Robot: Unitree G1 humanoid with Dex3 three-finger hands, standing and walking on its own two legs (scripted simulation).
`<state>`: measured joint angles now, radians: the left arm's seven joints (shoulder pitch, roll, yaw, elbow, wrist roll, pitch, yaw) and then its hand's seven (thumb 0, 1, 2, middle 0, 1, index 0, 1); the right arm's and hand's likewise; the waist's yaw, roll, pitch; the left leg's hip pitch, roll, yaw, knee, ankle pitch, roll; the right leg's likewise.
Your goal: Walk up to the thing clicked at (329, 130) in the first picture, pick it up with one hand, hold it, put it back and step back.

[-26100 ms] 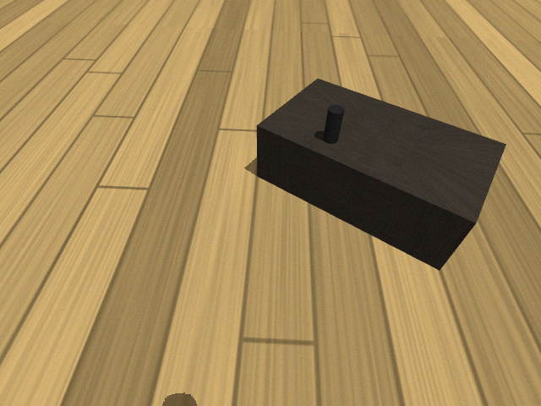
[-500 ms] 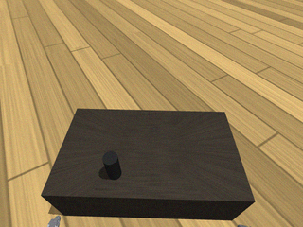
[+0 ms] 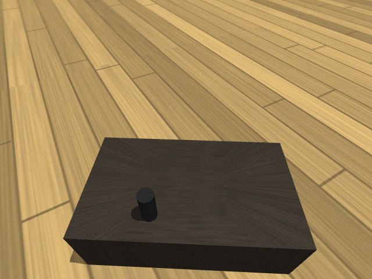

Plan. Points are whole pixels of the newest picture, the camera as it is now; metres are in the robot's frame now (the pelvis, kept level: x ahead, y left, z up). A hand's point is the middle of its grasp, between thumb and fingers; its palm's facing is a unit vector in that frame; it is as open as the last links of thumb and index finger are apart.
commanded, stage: home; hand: left
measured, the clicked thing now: (147, 205) +0.50 +0.16 -0.37
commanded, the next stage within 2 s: stand in 0.84 s
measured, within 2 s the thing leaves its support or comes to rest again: neither
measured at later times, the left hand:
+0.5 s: hand out of the picture +0.03 +0.24 -0.16, palm faces -0.04 -0.93 -0.36, open 17.4 cm
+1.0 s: hand out of the picture +0.09 +0.23 -0.15, palm faces -0.03 -0.94 -0.35, open 17.4 cm
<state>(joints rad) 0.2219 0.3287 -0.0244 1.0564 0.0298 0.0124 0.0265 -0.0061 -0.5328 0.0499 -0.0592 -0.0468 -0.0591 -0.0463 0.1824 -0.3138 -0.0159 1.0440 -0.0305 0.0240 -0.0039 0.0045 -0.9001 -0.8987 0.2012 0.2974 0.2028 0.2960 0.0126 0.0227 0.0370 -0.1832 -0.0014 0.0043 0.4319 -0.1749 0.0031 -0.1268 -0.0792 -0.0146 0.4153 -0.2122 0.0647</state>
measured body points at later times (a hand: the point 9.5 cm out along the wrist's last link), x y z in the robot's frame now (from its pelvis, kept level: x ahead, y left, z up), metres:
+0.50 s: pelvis +0.00 -0.01 +0.00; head +0.00 -0.02 +0.45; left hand +0.04 +0.29 -0.13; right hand +0.05 -0.31 -0.14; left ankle +0.04 +0.11 -0.74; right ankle +0.01 -0.16 -0.74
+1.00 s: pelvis +0.02 -0.01 +0.01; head +0.02 -0.02 +0.46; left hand +0.09 +0.28 -0.12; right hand +0.09 -0.31 -0.13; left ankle +0.04 +0.11 -0.74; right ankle +0.01 -0.16 -0.74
